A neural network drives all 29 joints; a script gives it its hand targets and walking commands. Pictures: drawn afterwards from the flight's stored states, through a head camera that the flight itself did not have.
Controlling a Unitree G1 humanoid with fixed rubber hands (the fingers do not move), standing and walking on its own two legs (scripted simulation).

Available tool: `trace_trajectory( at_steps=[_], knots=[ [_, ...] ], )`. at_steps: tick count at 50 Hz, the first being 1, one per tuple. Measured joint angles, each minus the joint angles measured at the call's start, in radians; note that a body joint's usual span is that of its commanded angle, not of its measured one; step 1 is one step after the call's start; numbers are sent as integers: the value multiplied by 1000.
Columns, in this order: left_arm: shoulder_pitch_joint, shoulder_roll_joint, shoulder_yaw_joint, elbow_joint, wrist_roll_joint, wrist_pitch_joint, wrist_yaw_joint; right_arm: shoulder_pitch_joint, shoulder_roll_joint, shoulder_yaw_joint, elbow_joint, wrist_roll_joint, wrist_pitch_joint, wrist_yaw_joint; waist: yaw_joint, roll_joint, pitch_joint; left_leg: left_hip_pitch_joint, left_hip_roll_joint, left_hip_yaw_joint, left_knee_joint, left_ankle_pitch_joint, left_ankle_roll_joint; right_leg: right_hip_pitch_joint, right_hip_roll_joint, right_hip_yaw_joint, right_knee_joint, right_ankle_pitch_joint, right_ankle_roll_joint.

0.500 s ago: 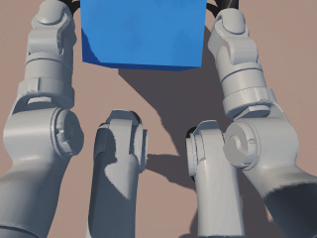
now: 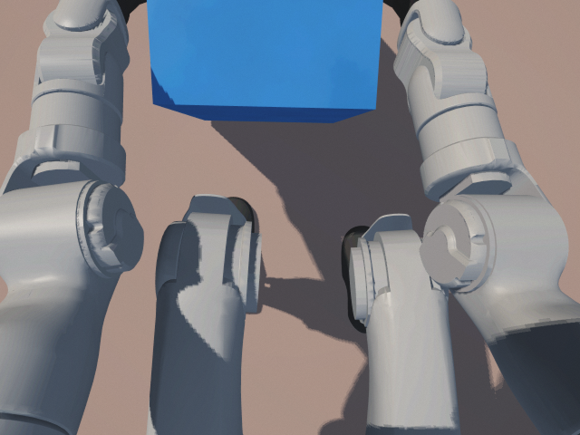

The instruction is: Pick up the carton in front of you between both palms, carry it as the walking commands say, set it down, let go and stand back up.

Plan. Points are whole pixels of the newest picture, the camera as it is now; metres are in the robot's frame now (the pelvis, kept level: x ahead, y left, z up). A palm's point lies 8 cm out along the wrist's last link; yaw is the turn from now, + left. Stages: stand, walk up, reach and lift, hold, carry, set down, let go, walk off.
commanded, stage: set down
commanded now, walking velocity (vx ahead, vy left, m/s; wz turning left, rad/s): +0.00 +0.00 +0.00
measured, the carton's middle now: (268, 31) +0.51 +0.11 -0.25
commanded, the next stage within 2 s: let go in 1.50 s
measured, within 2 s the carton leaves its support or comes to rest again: neither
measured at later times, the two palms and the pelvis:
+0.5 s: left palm out of the picture +0.50 +0.31 -0.19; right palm (441, 14) +0.54 -0.08 -0.19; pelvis +0.00 +0.00 -0.01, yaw +1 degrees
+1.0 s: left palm out of the picture +0.51 +0.31 -0.02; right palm out of the picture +0.55 -0.07 -0.01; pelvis +0.01 +0.01 +0.10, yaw +1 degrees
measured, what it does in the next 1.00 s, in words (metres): rises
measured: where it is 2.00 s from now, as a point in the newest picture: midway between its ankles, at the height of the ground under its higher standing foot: (297, 284)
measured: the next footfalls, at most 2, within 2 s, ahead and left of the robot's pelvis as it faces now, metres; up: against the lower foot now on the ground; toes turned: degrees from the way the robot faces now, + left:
none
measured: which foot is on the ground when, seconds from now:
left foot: down 0.00-1.00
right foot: down 0.00-1.00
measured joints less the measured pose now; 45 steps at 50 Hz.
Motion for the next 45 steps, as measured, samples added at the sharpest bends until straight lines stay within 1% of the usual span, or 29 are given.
trace_trajectory(
  at_steps=[6,8,11,12,15,18,22,25,27,30,34,40,45],
  knots=[
    [-16,8,9,12,7,-15,-16,-18,-4,-6,5,-15,-4,17,-1,1,24,6,4,0,6,3,1,5,-8,-6,6,4,-3],
    [-22,12,15,18,7,-27,-11,-24,-6,1,5,-14,-9,18,-2,2,35,10,5,0,9,2,0,9,-10,-8,9,4,-3],
    [-34,28,25,63,-6,-68,-7,-33,-18,45,20,1,-25,20,-9,7,55,16,6,-1,16,1,0,17,-14,-11,15,1,-1],
    [-37,37,19,88,-16,-84,5,-36,-28,74,34,15,-29,15,-12,11,64,18,5,-1,19,1,1,21,-17,-12,17,0,0],
    [-33,75,-14,144,-80,-131,58,-33,-67,152,60,90,-44,-15,-21,20,93,24,6,3,25,-1,6,31,-26,-13,24,-6,1],
    [-21,124,-64,156,-168,-164,87,-14,-114,227,53,176,-55,-30,-25,24,117,26,11,10,30,-3,13,35,-37,-14,30,-10,-1],
    [-9,179,-132,125,-272,-177,85,12,-151,304,1,259,-56,-41,-28,28,132,24,18,18,38,-4,22,33,-52,-17,38,-10,-6],
    [-7,198,-164,87,-319,-167,78,22,-155,328,-48,282,-45,-54,-32,32,127,22,16,22,40,-1,26,34,-61,-17,42,-12,-7],
    [-6,197,-176,57,-331,-154,75,33,-150,324,-85,284,-35,-65,-35,33,112,22,10,21,36,2,26,38,-68,-19,40,-14,-9],
    [9,179,-176,-2,-318,-125,75,58,-130,302,-137,269,-13,-80,-36,31,75,31,0,17,18,5,23,52,-79,-24,22,-17,-14],
    [49,142,-153,-66,-267,-77,78,93,-93,253,-179,226,23,-94,-35,28,-2,63,-10,10,-38,6,20,87,-90,-29,-39,-15,-21],
    [103,99,-108,-55,-199,-52,72,121,-58,166,-125,149,36,-78,-37,32,-146,106,-18,4,-164,20,20,132,-101,-31,-173,6,-28],
    [130,85,-85,-57,-170,-54,65,145,-53,132,-112,120,30,-62,-41,38,-224,134,-21,1,-253,36,22,158,-106,-30,-269,29,-29]
  ],
)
